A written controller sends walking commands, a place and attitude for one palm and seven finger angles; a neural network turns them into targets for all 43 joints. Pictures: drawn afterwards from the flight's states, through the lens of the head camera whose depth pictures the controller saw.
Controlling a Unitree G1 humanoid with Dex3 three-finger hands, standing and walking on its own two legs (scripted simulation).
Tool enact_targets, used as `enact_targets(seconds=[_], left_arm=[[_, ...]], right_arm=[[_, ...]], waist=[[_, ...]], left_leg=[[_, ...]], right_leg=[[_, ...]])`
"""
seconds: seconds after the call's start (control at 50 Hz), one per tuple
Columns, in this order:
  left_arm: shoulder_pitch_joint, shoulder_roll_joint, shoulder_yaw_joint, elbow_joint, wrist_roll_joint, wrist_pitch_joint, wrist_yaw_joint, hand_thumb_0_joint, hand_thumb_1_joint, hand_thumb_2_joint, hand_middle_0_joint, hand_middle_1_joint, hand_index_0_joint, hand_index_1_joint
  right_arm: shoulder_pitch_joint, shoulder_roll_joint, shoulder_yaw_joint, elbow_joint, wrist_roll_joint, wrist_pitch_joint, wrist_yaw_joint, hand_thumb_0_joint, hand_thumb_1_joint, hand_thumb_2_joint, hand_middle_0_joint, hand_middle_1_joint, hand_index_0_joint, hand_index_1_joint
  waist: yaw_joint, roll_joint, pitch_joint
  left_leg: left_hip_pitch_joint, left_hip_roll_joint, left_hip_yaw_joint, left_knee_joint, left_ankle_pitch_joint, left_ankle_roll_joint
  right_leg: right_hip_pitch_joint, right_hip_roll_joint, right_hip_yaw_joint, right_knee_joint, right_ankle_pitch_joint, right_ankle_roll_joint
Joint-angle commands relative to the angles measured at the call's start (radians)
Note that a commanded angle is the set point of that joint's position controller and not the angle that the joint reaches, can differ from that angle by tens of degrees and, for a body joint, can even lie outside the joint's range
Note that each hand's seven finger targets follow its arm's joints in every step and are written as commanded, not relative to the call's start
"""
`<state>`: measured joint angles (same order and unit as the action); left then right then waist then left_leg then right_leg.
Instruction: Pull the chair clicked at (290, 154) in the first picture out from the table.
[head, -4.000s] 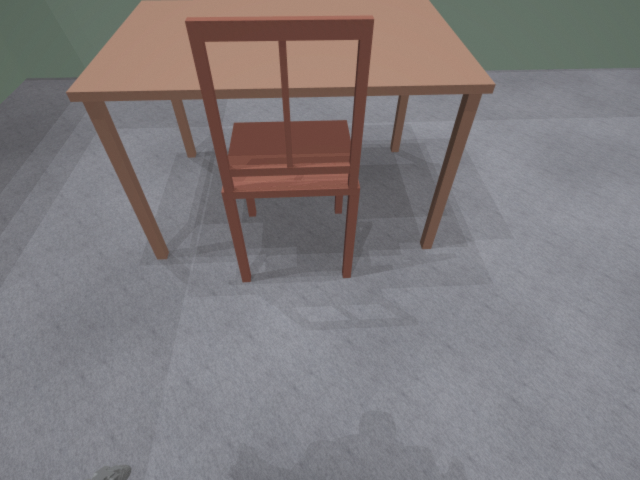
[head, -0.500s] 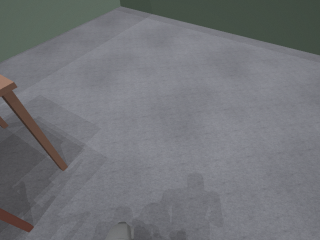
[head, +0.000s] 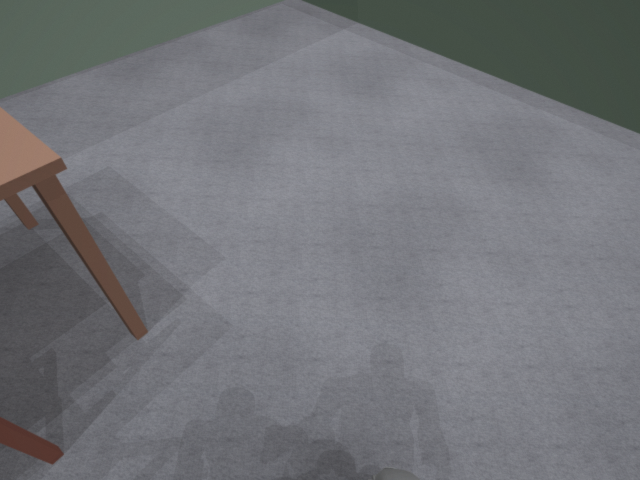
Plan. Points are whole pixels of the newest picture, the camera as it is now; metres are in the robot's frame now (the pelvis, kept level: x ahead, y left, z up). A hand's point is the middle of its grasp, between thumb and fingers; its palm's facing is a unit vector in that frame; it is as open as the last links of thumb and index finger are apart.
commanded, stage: turn to face it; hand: left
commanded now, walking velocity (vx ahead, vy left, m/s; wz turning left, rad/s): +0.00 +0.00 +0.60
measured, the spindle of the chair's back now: out of the picture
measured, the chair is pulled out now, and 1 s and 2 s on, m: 0.00 0.00 0.00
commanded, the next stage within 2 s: take the last steps up to it in 1.38 s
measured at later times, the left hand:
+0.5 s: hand out of the picture +0.01 +0.16 -0.15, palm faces +0.34 -0.90 -0.26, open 7.4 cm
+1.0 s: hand out of the picture -0.07 +0.22 -0.16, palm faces +0.60 -0.75 -0.27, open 7.4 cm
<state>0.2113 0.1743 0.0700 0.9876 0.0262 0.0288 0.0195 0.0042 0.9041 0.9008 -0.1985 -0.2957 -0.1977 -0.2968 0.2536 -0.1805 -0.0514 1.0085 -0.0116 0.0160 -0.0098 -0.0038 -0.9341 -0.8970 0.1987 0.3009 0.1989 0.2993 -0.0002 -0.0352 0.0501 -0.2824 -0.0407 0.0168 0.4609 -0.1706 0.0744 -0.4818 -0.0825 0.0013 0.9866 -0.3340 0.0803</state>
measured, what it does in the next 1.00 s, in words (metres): steps on the spot, turning left: right foot, then left foot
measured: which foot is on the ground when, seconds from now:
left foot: down 0.00-0.20, up 0.22-0.62, down 0.64-1.00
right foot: up 0.00-0.18, down 0.20-0.64, up 0.66-1.00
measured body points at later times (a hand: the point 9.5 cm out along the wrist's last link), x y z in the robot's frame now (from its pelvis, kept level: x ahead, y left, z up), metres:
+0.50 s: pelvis +0.00 -0.05 +0.00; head +0.04 -0.06 +0.45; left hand +0.00 +0.20 -0.13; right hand +0.16 -0.28 -0.15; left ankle -0.03 +0.10 -0.67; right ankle +0.01 -0.16 -0.74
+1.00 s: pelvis -0.02 -0.01 +0.00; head +0.00 +0.01 +0.45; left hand -0.10 +0.26 -0.14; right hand +0.20 -0.17 -0.14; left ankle -0.04 +0.08 -0.74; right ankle +0.07 -0.15 -0.69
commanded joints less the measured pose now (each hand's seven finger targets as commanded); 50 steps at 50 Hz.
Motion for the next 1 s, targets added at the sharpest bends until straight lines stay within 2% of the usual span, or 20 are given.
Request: enact_targets(seconds=[0.0, 0.1, 0.14, 0.16, 0.18, 0.2, 0.26, 0.3, 0.4, 0.5, 0.56, 0.58, 0.6, 0.62, 0.64, 0.66, 0.7, 0.74, 0.78, 0.98], left_arm=[[-0.005, 0.074, 0.027, -0.079, -0.007, -0.007, 0.004, 0.0, 0.9, 0.9, -0.2, -0.3, -0.2, -0.3], [0.004, 0.083, 0.025, -0.108, -0.021, -0.02, 0.01, 0.0, 0.9, 0.9, -0.2, -0.3, -0.2, -0.3], [0.059, 0.109, 0.03, -0.103, -0.024, -0.03, 0.016, 0.0, 0.9, 0.9, -0.2, -0.3, -0.2, -0.3], [0.09, 0.174, 0.041, -0.103, -0.015, -0.038, 0.022, 0.0, 0.9, 0.9, -0.2, -0.3, -0.2, -0.3], [0.081, 0.268, 0.054, -0.116, -0.001, -0.041, 0.027, 0.0, 0.9, 0.9, -0.2, -0.3, -0.2, -0.3], [0.065, 0.261, 0.046, -0.132, -0.008, -0.034, 0.027, 0.0, 0.9, 0.9, -0.2, -0.3, -0.2, -0.3], [-0.072, 0.17, 0.02, -0.163, -0.012, -0.041, 0.021, 0.0, 0.9, 0.9, -0.2, -0.3, -0.2, -0.3], [-0.046, 0.158, 0.015, -0.161, -0.009, -0.046, 0.02, 0.0, 0.9, 0.9, -0.2, -0.3, -0.2, -0.3], [0.064, 0.204, 0.025, -0.134, -0.001, -0.04, 0.018, 0.0, 0.9, 0.9, -0.2, -0.3, -0.2, -0.3], [0.083, 0.244, 0.037, -0.131, 0.005, -0.028, 0.012, 0.0, 0.9, 0.9, -0.2, -0.3, -0.2, -0.3], [0.073, 0.261, 0.045, -0.131, 0.002, -0.021, 0.008, 0.0, 0.9, 0.9, -0.2, -0.3, -0.2, -0.3], [0.071, 0.253, 0.046, -0.129, -0.004, -0.019, 0.006, 0.0, 0.9, 0.9, -0.2, -0.3, -0.2, -0.3], [0.072, 0.231, 0.044, -0.144, -0.011, -0.016, 0.0, 0.0, 0.9, 0.9, -0.2, -0.3, -0.2, -0.3], [0.023, 0.156, 0.025, -0.198, -0.019, -0.018, -0.008, 0.0, 0.9, 0.9, -0.2, -0.3, -0.2, -0.3], [-0.018, 0.171, 0.021, -0.212, -0.01, -0.005, 0.001, 0.0, 0.9, 0.9, -0.2, -0.3, -0.2, -0.3], [-0.018, 0.174, 0.024, -0.208, -0.009, 0.0, 0.003, 0.0, 0.9, 0.9, -0.2, -0.3, -0.2, -0.3], [-0.023, 0.175, 0.032, -0.166, -0.009, 0.001, -0.003, 0.0, 0.9, 0.9, -0.2, -0.3, -0.2, -0.3], [0.023, 0.177, 0.034, -0.141, -0.007, 0.005, -0.011, 0.0, 0.9, 0.9, -0.2, -0.3, -0.2, -0.3], [0.039, 0.177, 0.034, -0.127, -0.008, 0.006, -0.013, 0.0, 0.9, 0.9, -0.2, -0.3, -0.2, -0.3], [-0.055, 0.161, 0.024, -0.181, -0.014, 0.003, 0.003, 0.0, 0.9, 0.9, -0.2, -0.3, -0.2, -0.3]], right_arm=[[0.028, -0.181, -0.052, -0.075, -0.01, -0.017, -0.009, 0.0, -0.9, -0.9, 0.2, 0.3, 0.2, 0.3], [0.018, -0.205, -0.071, -0.098, -0.011, -0.006, -0.011, 0.0, -0.9, -0.9, 0.2, 0.3, 0.2, 0.3], [-0.002, -0.193, -0.072, -0.113, 0.0, -0.002, -0.006, 0.0, -0.9, -0.9, 0.2, 0.3, 0.2, 0.3], [0.005, -0.141, -0.067, -0.122, 0.009, -0.002, 0.001, 0.0, -0.9, -0.9, 0.2, 0.3, 0.2, 0.3], [0.005, -0.081, -0.058, -0.155, 0.007, -0.002, 0.001, 0.0, -0.9, -0.9, 0.2, 0.3, 0.2, 0.3], [-0.012, -0.133, -0.07, -0.158, -0.009, 0.001, 0.001, 0.0, -0.9, -0.9, 0.2, 0.3, 0.2, 0.3], [0.014, -0.123, -0.069, -0.11, -0.011, 0.026, 0.02, 0.0, -0.9, -0.9, 0.2, 0.3, 0.2, 0.3], [-0.001, -0.105, -0.063, -0.114, -0.009, 0.029, 0.029, 0.0, -0.9, -0.9, 0.2, 0.3, 0.2, 0.3], [-0.121, -0.099, -0.049, -0.156, -0.007, 0.035, 0.035, 0.0, -0.9, -0.9, 0.2, 0.3, 0.2, 0.3], [-0.181, -0.102, -0.036, -0.19, -0.001, 0.026, 0.042, 0.0, -0.9, -0.9, 0.2, 0.3, 0.2, 0.3], [-0.136, -0.125, -0.039, -0.19, -0.002, 0.017, 0.039, 0.0, -0.9, -0.9, 0.2, 0.3, 0.2, 0.3], [-0.086, -0.154, -0.046, -0.181, -0.006, 0.011, 0.037, 0.0, -0.9, -0.9, 0.2, 0.3, 0.2, 0.3], [0.005, -0.233, -0.067, -0.165, -0.009, 0.0, 0.033, 0.0, -0.9, -0.9, 0.2, 0.3, 0.2, 0.3], [0.095, -0.359, -0.099, -0.153, -0.006, -0.01, 0.024, 0.0, -0.9, -0.9, 0.2, 0.3, 0.2, 0.3], [0.138, -0.369, -0.096, -0.123, 0.006, -0.003, 0.018, 0.0, -0.9, -0.9, 0.2, 0.3, 0.2, 0.3], [0.086, -0.337, -0.087, -0.133, 0.001, -0.003, 0.014, 0.0, -0.9, -0.9, 0.2, 0.3, 0.2, 0.3], [-0.042, -0.281, -0.071, -0.169, -0.005, -0.005, 0.0, 0.0, -0.9, -0.9, 0.2, 0.3, 0.2, 0.3], [-0.11, -0.247, -0.054, -0.189, -0.004, -0.01, 0.001, 0.0, -0.9, -0.9, 0.2, 0.3, 0.2, 0.3], [-0.105, -0.245, -0.052, -0.185, 0.0, -0.013, 0.001, 0.0, -0.9, -0.9, 0.2, 0.3, 0.2, 0.3], [-0.046, -0.252, -0.068, -0.168, -0.012, 0.006, 0.006, 0.0, -0.9, -0.9, 0.2, 0.3, 0.2, 0.3]], waist=[[-0.018, 0.178, -0.066], [-0.005, 0.192, -0.112], [0.028, 0.162, -0.141], [0.04, -0.007, -0.166], [0.042, -0.281, -0.133], [0.038, -0.188, -0.116], [-0.036, -0.122, -0.023], [-0.027, -0.123, 0.001], [0.031, -0.148, -0.003], [0.053, -0.211, -0.034], [0.026, -0.206, -0.071], [-0.005, -0.136, -0.103], [-0.059, 0.042, -0.177], [-0.11, 0.39, -0.21], [-0.11, 0.283, -0.242], [-0.083, 0.214, -0.203], [-0.048, 0.247, -0.128], [-0.007, 0.208, -0.088], [0.001, 0.168, -0.097], [-0.028, 0.185, -0.079]], left_leg=[[0.037, 0.256, -0.331, -0.188, 0.021, 0.112], [0.021, 0.235, -0.401, -0.077, 0.247, 0.101], [-0.075, 0.18, -0.375, -0.006, 0.177, 0.039], [-0.23, 0.105, -0.286, 0.118, -0.027, -0.028], [-0.401, -0.038, -0.06, 0.359, -0.385, -0.12], [-0.362, 0.016, -0.078, 0.551, -0.429, -0.111], [-0.341, 0.075, -0.048, 0.751, -0.25, -0.138], [-0.345, 0.082, -0.014, 0.75, -0.212, -0.15], [-0.308, 0.094, 0.039, 0.588, -0.245, -0.162], [-0.184, 0.078, 0.106, 0.36, -0.252, -0.14], [-0.056, 0.063, 0.14, 0.192, -0.174, -0.12], [0.061, 0.061, 0.128, 0.069, -0.078, -0.11], [0.271, 0.159, -0.011, -0.027, 0.128, -0.06], [0.399, 0.453, -0.405, -0.067, 0.615, 0.085], [0.388, 0.496, -0.377, -0.043, 0.743, 0.156], [0.323, 0.455, -0.299, -0.057, 0.575, 0.152], [0.187, 0.35, -0.265, -0.087, 0.375, 0.105], [0.115, 0.278, -0.2, -0.112, 0.316, 0.069], [0.115, 0.253, -0.191, -0.126, 0.299, 0.065], [0.082, 0.247, -0.398, -0.14, 0.093, 0.107]], right_leg=[[0.004, 0.026, -0.007, -0.1, -0.038, 0.004], [0.181, 0.082, -0.01, -0.347, -0.046, -0.012], [0.37, 0.058, -0.001, -0.589, 0.112, -0.022], [0.537, -0.104, 0.134, -0.711, 0.109, -0.06], [0.566, -0.377, 0.365, -0.743, 0.24, -0.164], [0.427, -0.43, 0.314, -0.711, 0.342, -0.226], [0.326, -0.259, 0.071, -0.67, 0.411, -0.191], [0.339, -0.24, -0.019, -0.648, 0.516, -0.177], [0.408, -0.264, -0.064, -0.616, 0.581, -0.191], [0.411, -0.278, -0.119, -0.56, 0.604, -0.179], [0.384, -0.287, -0.164, -0.471, 0.575, -0.145], [0.34, -0.273, -0.19, -0.363, 0.538, -0.113], [0.183, -0.222, -0.221, -0.154, 0.379, -0.054], [-0.11, -0.06, -0.205, 0.098, -0.31, 0.033], [-0.132, -0.061, -0.067, 0.191, -0.347, 0.016], [-0.129, -0.078, -0.047, 0.219, -0.284, 0.009], [-0.123, -0.071, -0.01, 0.237, -0.152, 0.017], [-0.07, -0.053, -0.016, 0.204, -0.058, 0.019], [-0.044, -0.037, -0.016, 0.16, -0.022, 0.023], [0.039, 0.028, 0.008, -0.148, -0.091, 0.01]])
